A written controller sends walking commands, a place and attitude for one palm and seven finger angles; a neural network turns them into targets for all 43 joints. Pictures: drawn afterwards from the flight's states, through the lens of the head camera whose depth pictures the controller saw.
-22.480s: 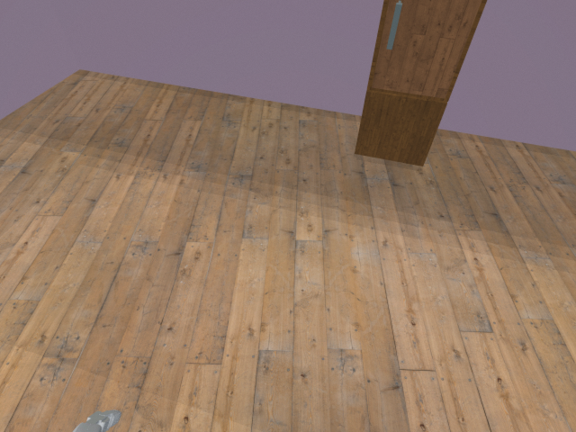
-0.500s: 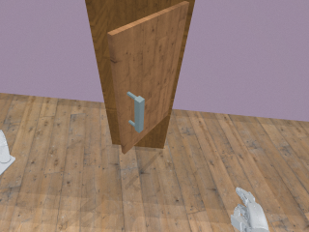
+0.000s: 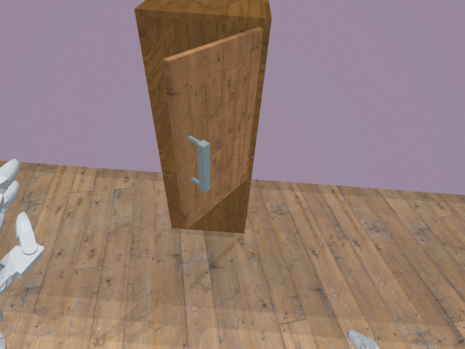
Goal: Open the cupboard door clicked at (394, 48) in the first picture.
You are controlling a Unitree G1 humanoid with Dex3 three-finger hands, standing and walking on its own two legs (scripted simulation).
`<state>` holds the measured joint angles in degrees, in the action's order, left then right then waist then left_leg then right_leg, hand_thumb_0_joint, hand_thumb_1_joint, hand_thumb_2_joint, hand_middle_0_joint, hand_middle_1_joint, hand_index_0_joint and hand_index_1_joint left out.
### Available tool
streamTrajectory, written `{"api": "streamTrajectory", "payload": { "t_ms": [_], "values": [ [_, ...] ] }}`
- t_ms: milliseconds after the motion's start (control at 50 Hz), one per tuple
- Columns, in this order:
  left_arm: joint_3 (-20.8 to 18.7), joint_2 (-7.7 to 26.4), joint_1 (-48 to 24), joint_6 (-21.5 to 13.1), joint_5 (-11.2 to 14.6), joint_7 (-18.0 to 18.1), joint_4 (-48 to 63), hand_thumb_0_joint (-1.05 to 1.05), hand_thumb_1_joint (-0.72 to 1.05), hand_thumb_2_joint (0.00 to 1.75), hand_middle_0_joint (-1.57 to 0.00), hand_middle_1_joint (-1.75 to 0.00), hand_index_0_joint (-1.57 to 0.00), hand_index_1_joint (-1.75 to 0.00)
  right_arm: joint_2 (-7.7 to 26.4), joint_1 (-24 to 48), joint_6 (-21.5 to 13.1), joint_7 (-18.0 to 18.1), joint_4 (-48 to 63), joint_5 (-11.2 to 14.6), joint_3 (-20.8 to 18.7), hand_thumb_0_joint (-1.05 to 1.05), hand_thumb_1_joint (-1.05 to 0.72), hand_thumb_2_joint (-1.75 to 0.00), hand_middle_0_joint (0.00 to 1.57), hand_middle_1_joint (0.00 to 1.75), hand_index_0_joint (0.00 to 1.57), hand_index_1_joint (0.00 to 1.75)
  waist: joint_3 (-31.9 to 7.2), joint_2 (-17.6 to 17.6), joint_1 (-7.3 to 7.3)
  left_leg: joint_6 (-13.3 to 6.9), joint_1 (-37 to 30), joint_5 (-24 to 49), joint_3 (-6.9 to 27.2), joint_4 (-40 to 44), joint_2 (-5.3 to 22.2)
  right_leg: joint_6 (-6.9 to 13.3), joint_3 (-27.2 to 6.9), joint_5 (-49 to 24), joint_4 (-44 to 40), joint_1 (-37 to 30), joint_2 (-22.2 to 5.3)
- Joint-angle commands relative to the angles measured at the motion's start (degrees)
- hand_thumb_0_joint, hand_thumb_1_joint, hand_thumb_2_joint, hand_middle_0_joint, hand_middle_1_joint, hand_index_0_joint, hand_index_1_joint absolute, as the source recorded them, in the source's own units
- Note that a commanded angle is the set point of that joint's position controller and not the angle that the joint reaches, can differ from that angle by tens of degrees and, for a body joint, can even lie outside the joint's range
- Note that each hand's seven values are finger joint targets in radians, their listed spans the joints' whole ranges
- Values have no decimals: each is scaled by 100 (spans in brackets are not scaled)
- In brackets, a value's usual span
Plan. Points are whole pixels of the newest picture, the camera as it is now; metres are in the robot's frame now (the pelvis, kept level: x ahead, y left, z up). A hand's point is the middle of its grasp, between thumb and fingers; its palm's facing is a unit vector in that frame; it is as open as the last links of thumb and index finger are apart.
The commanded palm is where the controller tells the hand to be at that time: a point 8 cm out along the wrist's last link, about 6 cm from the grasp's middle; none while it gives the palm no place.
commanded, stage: stop stepping back and stand still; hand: left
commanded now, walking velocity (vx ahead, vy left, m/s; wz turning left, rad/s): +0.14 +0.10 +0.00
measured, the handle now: (198, 164) +0.62 +0.12 -0.05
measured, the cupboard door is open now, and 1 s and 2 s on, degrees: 53 53 53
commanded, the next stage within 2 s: let the arm hang, fingers relaxed in 0.20 s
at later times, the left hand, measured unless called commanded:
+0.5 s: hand out of the picture +0.14 +0.23 -0.10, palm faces +0.04 -0.95 -0.32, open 7.4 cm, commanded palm none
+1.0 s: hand out of the picture -0.10 +0.24 -0.17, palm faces +0.04 -0.97 -0.25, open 7.3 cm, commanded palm none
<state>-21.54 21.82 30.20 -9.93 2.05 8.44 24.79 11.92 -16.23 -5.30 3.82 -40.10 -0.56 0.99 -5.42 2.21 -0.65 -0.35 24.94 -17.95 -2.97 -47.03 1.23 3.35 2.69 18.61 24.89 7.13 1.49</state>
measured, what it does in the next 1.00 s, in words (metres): steps on the spot: left foot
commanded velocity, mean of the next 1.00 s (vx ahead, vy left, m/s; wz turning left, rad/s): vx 0.00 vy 0.01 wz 0.00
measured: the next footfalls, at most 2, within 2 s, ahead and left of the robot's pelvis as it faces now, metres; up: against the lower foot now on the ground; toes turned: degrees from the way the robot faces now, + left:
left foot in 0.10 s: +0.06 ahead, +0.13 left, +0.00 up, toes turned +5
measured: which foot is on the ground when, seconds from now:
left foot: up 0.00-0.08, down 0.10-1.00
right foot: down 0.00-1.00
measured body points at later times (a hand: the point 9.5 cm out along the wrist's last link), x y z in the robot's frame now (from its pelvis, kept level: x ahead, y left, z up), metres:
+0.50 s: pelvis -0.02 +0.02 -0.01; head -0.03 +0.00 +0.43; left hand +0.14 +0.28 -0.07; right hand +0.12 -0.21 -0.14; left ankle +0.02 +0.13 -0.74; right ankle -0.06 -0.08 -0.74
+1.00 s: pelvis -0.05 +0.04 +0.00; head -0.04 +0.03 +0.45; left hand -0.10 +0.29 -0.15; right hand -0.04 -0.20 -0.16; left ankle +0.02 +0.13 -0.74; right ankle -0.06 -0.08 -0.74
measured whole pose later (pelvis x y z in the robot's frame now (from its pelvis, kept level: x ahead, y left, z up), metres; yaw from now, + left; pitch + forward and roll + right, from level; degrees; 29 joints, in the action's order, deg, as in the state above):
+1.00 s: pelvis -0.05 +0.04 +0.00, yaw +1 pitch -2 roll -1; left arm -0.5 12.1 20.7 1.0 -0.6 0.9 -65.4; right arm 10.6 -15.6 1.2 1.1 -64.3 -1.2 -0.7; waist 2.5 -1.6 -0.1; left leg -2.6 15.0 -7.0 -4.0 -23.8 -0.1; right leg 0.3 3.7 14.6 24.2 7.7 -0.5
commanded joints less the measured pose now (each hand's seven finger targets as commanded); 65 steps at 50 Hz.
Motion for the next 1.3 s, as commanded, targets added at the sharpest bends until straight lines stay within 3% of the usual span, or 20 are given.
{"api": "streamTrajectory", "payload": {
  "t_ms": [0,40,80,100,140,180,220,260,280,300,340,380,400,440,460,540,640,760,900,1280],
  "values": [
    [-834,1342,-683,-504,-34,160,1441,0,90,90,-20,-30,-20,-30,584,984,-440,160,1059,38,-244,0,-90,-90,20,30,20,30,696,188,29,-118,-438,160,-250,1386,56,456,-1086,-541,-875,642,-1461],
    [-892,1298,-534,-536,-1,176,1342,0,90,90,-20,-30,-20,-30,623,828,-494,194,1069,24,-268,0,-90,-90,20,30,20,30,555,-134,25,-190,-1139,490,-211,2037,-3,190,-963,-713,-455,731,-1142],
    [-951,1296,-473,-588,29,174,1573,0,90,90,-20,-30,-20,-30,804,775,-503,197,1174,43,-376,0,-90,-90,20,30,20,30,258,-979,35,-431,-1804,1330,439,2227,473,-233,-678,-1493,377,870,-679],
    [-950,1300,-426,-603,32,170,1571,0,90,90,-20,-30,-20,-30,840,732,-493,197,1212,76,-389,0,-90,-90,20,30,20,30,102,-1164,45,-545,-2024,1940,870,2142,795,-404,-457,-1466,696,1065,-450],
    [-1051,1372,-305,-631,-7,155,1653,0,90,90,-20,-30,-20,-30,732,646,-521,160,1165,28,-317,0,-90,-90,20,30,20,30,-94,-1468,9,-635,-2110,3087,990,2133,953,-409,-152,-898,977,1083,-229],
    [-938,1246,-391,-619,-21,124,1642,0,90,90,-20,-30,-20,-30,775,708,-558,126,1177,63,-335,0,-90,-90,20,30,20,30,40,-1145,28,-491,-1702,2820,769,2132,964,-377,-108,-461,498,699,-181],
    [-939,1192,-181,-587,-2,106,1440,0,90,90,-20,-30,-20,-30,774,749,-584,114,1214,82,-326,0,-90,-90,20,30,20,30,155,-682,16,-295,-1234,2197,465,1978,669,-317,-421,-1543,88,338,-330],
    [-974,1154,96,-560,46,108,1139,0,90,90,-20,-30,-20,-30,703,707,-513,53,1206,94,-338,0,-90,-90,20,30,20,30,-78,51,-29,-96,-1189,2021,87,1424,305,-168,-977,-2985,-124,159,-769],
    [1453,305,-398,448,-540,-684,-3139,0,90,90,-20,-30,-20,-30,1526,1033,-539,-394,33,67,-616,0,-90,-90,20,30,20,30,137,146,-121,-82,-711,2516,236,588,424,6,-713,-4317,727,567,-1301],
    [1532,-134,-359,883,-472,-787,-3247,0,90,90,-20,-30,-20,-30,1139,580,-287,-374,-4,43,-649,0,-90,-90,20,30,20,30,-289,50,-106,-37,-1043,2324,330,960,403,37,-890,-4232,657,512,-1178],
    [1578,-262,-599,980,-427,-836,-3450,0,90,90,-20,-30,-20,-30,1044,400,-68,-365,-89,10,-500,0,-90,-90,20,30,20,30,-200,66,-35,-163,-1064,2126,484,1326,516,-105,-415,-2258,728,885,-874],
    [1603,-127,-892,969,-419,-860,-4033,0,90,90,-20,-30,-20,-30,1108,620,135,-382,-100,-47,-371,0,-90,-90,20,30,20,30,121,459,112,-404,-605,1698,859,1671,680,-198,-309,-983,611,796,-607],
    [1623,-36,-1084,959,-437,-853,-4331,0,90,90,-20,-30,-20,-30,1091,743,187,-379,-99,-68,-340,0,-90,-90,20,30,20,30,347,970,141,-382,-458,1520,857,1723,618,-163,-412,-867,373,743,-614],
    [1659,109,-1320,927,-417,-824,-4985,0,90,90,-20,-30,-20,-30,1070,765,265,-368,-249,-111,-324,0,-90,-90,20,30,20,30,367,1248,67,-243,-813,1782,575,1511,337,-27,-698,-1727,105,752,-924],
    [1700,150,-1468,935,-398,-795,-5312,0,90,90,-20,-30,-20,-30,1097,730,322,-366,-369,-123,-328,0,-90,-90,20,30,20,30,354,1083,17,-200,-1023,1786,529,1583,290,12,-728,-1795,81,773,-951],
    [1913,-122,-1348,998,-303,-732,-6536,0,90,90,-20,-30,-20,-30,772,678,450,-356,-877,-115,-186,0,-90,-90,20,30,20,30,615,-696,58,-212,-1118,1411,672,2284,427,-123,-623,-602,-137,676,-706],
    [1913,-302,-1020,985,-286,-718,-7605,0,90,90,-20,-30,-20,-30,560,394,525,-276,-1373,-82,-196,0,-90,-90,20,30,20,30,503,-1266,64,-187,-1150,537,720,2595,434,-30,-546,-321,-503,386,-683],
    [1994,-311,-985,959,-275,-734,-8372,0,90,90,-20,-30,-20,-30,692,80,556,-226,-1843,-45,-285,0,-90,-90,20,30,20,30,845,-408,13,-221,-1258,119,833,2836,503,14,-495,-19,-766,646,-665],
    [2003,-332,-816,971,-288,-702,-8775,0,90,90,-20,-30,-20,-30,727,-75,568,-214,-2122,-38,-331,0,-90,-90,20,30,20,30,1014,-140,42,-262,-1239,-249,881,3083,560,-1,-441,274,-763,779,-644],
    [2024,-649,-866,967,-295,-642,-8875,0,90,90,-20,-30,-20,-30,266,-186,552,-221,-2375,-71,-273,0,-90,-90,20,30,20,30,1211,-367,35,-179,-1188,33,776,3187,473,-87,-464,51,-720,852,-668]
  ]
}}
